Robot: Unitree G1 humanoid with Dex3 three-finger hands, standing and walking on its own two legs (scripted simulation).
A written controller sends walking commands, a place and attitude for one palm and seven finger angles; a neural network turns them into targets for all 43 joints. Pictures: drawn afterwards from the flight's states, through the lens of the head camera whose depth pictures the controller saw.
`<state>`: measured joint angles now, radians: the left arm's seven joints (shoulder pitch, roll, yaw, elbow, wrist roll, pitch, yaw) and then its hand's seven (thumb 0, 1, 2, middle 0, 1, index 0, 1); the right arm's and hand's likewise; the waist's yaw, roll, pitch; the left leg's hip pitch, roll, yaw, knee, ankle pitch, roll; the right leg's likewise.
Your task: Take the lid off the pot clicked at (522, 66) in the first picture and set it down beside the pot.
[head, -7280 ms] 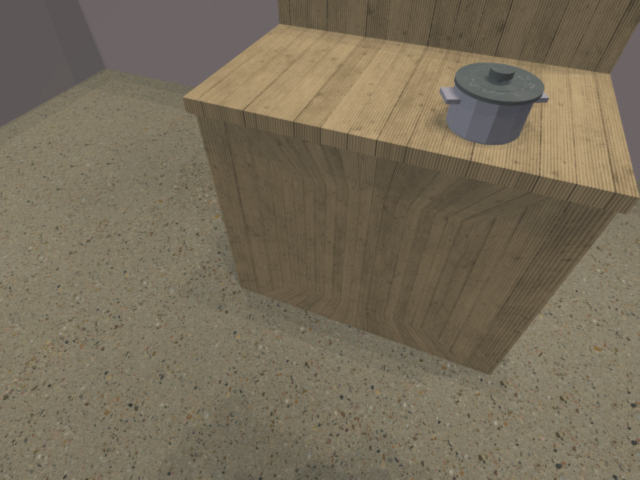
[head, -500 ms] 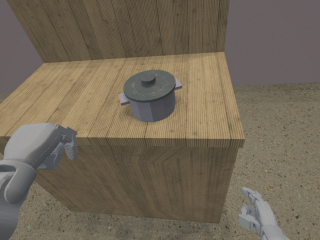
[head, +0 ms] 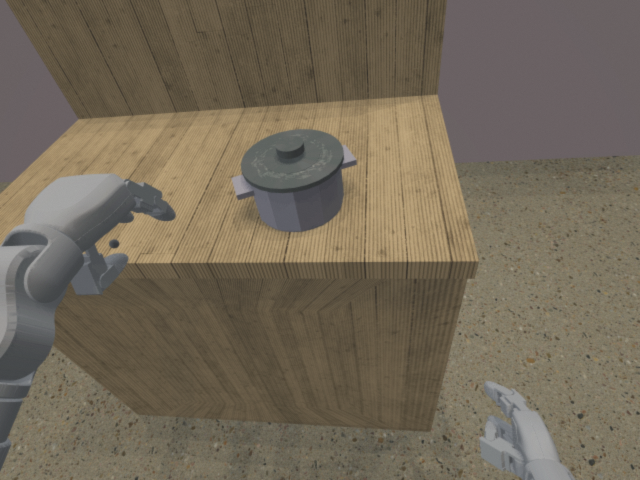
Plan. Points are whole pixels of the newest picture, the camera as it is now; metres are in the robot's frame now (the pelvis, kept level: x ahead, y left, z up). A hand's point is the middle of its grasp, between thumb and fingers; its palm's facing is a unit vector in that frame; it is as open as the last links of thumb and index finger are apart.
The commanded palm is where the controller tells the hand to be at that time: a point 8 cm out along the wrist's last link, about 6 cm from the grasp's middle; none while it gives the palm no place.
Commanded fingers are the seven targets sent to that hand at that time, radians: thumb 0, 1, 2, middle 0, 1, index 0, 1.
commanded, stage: reach forward and open the fingers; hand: left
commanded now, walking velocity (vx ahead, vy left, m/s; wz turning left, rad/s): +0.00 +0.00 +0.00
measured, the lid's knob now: (289, 147) +0.55 +0.11 +0.15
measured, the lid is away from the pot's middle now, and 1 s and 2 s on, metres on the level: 0.00 0.00 0.00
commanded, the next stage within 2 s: move the open hand above the knob in 0.16 s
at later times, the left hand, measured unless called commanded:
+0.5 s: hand (145, 194) +0.35 +0.23 +0.22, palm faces -0.03 +0.02 -1.00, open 9.9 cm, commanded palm +0.32 +0.22 +0.28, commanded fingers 0.00 -0.36 1.65 -0.87 -0.08 -0.87 -0.08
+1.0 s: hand (226, 177) +0.42 +0.16 +0.20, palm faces -0.11 -0.02 -0.99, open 9.9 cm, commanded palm +0.39 +0.18 +0.28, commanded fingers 0.00 -0.36 1.65 -0.87 -0.08 -0.87 -0.08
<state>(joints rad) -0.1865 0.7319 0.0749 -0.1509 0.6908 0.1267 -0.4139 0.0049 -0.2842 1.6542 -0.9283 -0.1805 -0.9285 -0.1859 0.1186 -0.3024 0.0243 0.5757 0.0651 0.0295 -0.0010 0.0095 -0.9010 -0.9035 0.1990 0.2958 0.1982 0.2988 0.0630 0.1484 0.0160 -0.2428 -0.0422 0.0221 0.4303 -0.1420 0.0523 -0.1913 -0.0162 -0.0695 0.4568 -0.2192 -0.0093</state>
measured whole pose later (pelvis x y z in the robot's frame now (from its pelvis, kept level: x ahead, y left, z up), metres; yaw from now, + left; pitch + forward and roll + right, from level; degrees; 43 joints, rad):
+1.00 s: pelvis +0.03 +0.00 +0.00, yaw +0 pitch +0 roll +1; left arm -0.64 0.56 -0.24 0.10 0.80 0.29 -0.44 0.00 -0.35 1.64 -0.88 -0.08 -0.88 -0.08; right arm 0.11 -0.29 0.04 0.59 0.08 0.10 0.04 0.01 -0.90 -0.90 0.20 0.30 0.20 0.30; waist 0.03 0.12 0.00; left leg -0.27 -0.06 0.03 0.44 -0.18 0.06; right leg -0.23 -0.03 -0.05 0.50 -0.28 -0.01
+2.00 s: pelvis +0.05 +0.00 +0.00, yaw -1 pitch +4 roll +1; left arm -1.17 0.42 -0.28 0.77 0.85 0.26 -0.44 0.00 -0.35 1.64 -0.88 -0.08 -0.88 -0.09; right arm 0.25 -0.29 0.02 0.70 0.06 0.04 -0.01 0.01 -0.90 -0.90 0.20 0.30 0.20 0.30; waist -0.08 0.09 -0.04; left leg -0.28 -0.06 0.05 0.41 -0.19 0.06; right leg -0.26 -0.03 -0.04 0.47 -0.28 -0.01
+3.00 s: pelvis +0.06 +0.00 +0.00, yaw -2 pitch +6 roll +1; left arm -1.26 0.38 -0.29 0.95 0.89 0.35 -0.38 0.01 -0.35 1.64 -0.88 -0.08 -0.88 -0.09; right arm 0.24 -0.27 0.03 0.70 0.06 0.07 0.00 0.01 -0.90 -0.90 0.20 0.30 0.20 0.30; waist -0.08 0.08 -0.07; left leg -0.30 -0.06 0.05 0.39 -0.19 0.06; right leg -0.28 -0.03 -0.03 0.47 -0.28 -0.01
